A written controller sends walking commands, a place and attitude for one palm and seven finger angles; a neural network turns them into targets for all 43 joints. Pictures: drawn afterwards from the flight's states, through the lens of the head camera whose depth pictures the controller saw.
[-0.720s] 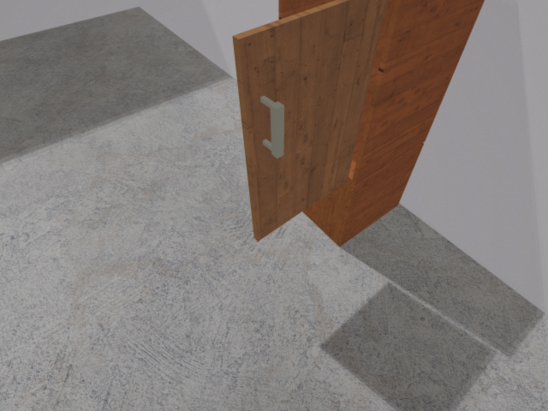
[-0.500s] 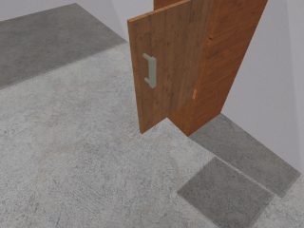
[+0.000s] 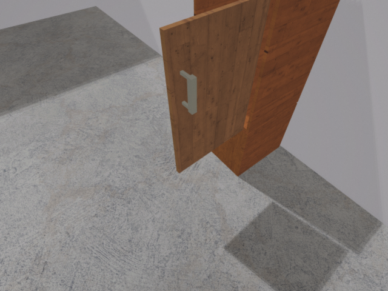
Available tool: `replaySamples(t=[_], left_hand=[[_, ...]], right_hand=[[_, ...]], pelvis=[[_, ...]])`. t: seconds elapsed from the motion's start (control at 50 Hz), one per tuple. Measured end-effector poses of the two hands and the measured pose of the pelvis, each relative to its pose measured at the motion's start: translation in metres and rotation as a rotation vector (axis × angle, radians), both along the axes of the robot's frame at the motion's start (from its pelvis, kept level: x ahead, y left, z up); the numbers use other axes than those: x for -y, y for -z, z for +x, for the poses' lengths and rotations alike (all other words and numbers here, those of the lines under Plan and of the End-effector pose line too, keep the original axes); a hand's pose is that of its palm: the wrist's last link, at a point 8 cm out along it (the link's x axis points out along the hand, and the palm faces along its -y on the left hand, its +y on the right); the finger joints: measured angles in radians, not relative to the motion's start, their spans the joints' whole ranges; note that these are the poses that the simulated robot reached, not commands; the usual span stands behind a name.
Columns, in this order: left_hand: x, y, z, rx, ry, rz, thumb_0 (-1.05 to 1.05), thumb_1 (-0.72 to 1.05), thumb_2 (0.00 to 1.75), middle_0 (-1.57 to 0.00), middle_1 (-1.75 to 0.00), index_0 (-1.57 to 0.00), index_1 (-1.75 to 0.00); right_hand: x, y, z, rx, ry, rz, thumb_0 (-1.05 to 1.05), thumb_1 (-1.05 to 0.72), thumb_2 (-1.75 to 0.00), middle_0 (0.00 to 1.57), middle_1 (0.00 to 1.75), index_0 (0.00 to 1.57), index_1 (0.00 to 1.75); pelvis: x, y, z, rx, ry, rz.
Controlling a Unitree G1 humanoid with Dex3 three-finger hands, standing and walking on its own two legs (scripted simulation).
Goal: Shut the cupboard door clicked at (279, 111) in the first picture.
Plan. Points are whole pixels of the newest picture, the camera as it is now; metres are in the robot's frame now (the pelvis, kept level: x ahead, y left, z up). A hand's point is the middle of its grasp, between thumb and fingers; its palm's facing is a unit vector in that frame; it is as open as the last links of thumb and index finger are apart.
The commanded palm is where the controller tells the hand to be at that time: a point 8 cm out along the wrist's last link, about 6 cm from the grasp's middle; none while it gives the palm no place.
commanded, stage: look at it before walking up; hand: left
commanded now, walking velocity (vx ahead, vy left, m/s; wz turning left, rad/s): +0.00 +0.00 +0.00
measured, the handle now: (188, 92) +0.62 +0.05 +0.05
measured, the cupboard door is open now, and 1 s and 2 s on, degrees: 92 92 92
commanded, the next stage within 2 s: walk around to get in front in 0.12 s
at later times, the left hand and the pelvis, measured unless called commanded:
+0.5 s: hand out of the picture +0.04 +0.21 -0.18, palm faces -0.07 -0.97 -0.25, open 7.4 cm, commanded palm none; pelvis -0.01 +0.00 -0.01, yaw -6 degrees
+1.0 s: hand out of the picture +0.08 +0.15 -0.17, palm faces -0.28 -0.92 -0.27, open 7.4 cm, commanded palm none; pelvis -0.02 -0.02 -0.01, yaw -22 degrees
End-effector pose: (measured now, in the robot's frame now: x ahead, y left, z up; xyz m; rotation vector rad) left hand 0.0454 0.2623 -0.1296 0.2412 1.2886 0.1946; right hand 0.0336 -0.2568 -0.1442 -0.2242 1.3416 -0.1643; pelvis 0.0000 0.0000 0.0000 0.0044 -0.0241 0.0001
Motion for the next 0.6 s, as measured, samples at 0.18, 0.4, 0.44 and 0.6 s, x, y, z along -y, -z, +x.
replaySamples(t=[0.18, 0.4, 0.44, 0.6], left_hand=[[-0.001, 0.001, -0.004, -0.012, 0.001, -0.002, 0.0, 0.9, 0.9, -0.21, -0.3, -0.21, -0.3], [0.002, 0.007, -0.005, -0.04, 0.018, -0.01, 0.0, 0.9, 0.9, -0.2, -0.3, -0.21, -0.3], [0.005, 0.011, -0.005, -0.055, 0.034, -0.02, 0.0, 0.9, 0.9, -0.2, -0.3, -0.21, -0.3], [0.021, 0.019, 0.013, -0.058, 0.109, -0.035, 0.0, 0.9, 0.9, -0.2, -0.3, -0.21, -0.3]], right_hand=[[0.001, -0.001, -0.004, -0.009, 0.003, -0.004, 0.01, -0.91, -0.9, 0.2, 0.3, 0.2, 0.3], [-0.005, 0.003, -0.011, 0.011, 0.059, -0.008, 0.01, -0.91, -0.9, 0.2, 0.3, 0.2, 0.3], [-0.008, 0.005, -0.017, 0.017, 0.087, -0.002, 0.01, -0.91, -0.9, 0.2, 0.3, 0.2, 0.3], [-0.012, 0.02, -0.05, 0.011, 0.174, 0.024, 0.01, -0.91, -0.9, 0.2, 0.3, 0.2, 0.3]], pelvis=[[0.0, 0.0, -0.001, 0.0, 0.002, -0.001], [-0.003, 0.004, -0.005, -0.007, 0.056, -0.003], [-0.004, 0.006, -0.008, -0.01, 0.077, -0.002], [0.001, 0.017, -0.017, -0.014, 0.165, 0.031]])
